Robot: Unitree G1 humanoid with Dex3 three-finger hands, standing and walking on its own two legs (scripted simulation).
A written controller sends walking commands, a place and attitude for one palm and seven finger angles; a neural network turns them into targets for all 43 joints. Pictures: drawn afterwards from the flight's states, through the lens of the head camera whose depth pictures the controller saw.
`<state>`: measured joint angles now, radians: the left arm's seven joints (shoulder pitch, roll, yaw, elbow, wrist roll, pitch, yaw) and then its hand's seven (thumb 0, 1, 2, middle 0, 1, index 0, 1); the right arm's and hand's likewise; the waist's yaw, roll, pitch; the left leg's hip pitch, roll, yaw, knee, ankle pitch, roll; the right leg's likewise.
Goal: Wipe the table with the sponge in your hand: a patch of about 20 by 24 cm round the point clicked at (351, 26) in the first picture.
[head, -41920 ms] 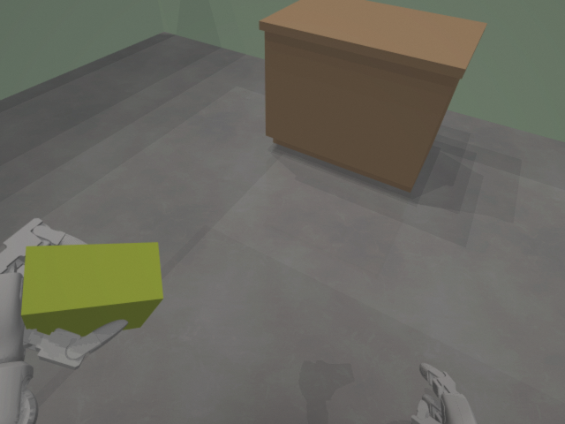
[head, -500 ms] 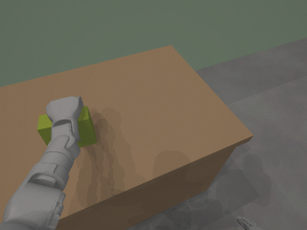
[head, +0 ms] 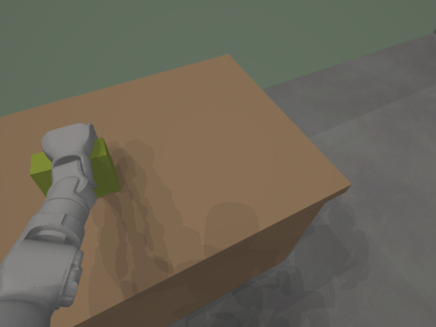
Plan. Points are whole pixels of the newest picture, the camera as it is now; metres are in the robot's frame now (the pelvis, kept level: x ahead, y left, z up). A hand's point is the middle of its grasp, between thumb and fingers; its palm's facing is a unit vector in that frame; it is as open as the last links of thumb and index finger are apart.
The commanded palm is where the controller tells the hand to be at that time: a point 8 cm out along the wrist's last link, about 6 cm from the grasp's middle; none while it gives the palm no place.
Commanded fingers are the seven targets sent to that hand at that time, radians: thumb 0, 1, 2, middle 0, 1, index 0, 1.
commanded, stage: slide back across to the first lane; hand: left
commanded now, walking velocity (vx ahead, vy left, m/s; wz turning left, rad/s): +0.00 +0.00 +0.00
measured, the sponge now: (82, 179) +0.41 +0.30 -0.01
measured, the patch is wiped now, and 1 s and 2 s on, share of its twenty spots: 0.95 0.95 1.00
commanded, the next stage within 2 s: wipe back along the first lane in 0.48 s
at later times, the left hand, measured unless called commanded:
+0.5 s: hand (47, 176) +0.39 +0.34 +0.04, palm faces -0.11 -0.04 -0.99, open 10.2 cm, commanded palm +0.36 +0.34 +0.09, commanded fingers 0.00 0.10 1.30 -1.20 -1.60 -1.20 -1.60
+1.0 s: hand (41, 196) +0.35 +0.34 +0.04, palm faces -0.07 -0.03 -1.00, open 10.2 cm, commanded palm +0.32 +0.32 +0.07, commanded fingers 0.00 0.10 1.30 -1.20 -1.60 -1.20 -1.60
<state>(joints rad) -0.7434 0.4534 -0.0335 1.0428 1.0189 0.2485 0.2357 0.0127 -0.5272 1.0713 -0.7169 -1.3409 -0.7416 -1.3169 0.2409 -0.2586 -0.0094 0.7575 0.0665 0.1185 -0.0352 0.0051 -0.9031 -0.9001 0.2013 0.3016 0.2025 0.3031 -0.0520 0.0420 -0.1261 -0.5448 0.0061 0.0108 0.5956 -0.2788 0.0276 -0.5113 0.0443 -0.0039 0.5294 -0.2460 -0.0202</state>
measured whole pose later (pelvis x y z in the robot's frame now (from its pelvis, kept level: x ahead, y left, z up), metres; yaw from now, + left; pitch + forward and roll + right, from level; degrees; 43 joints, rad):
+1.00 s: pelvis +0.01 +0.01 +0.01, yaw +2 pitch +8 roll -2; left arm -0.40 0.46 -0.05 0.66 1.01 0.24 0.19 0.00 -0.50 1.07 -0.68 -1.38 -0.70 -1.36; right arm 0.16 -0.26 -0.01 0.71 0.08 0.13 -0.03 0.01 -0.90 -0.90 0.20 0.30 0.20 0.30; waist 0.03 0.05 -0.09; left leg -0.41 -0.03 -0.01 0.55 -0.27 0.05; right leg -0.36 0.01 -0.02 0.48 -0.25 -0.01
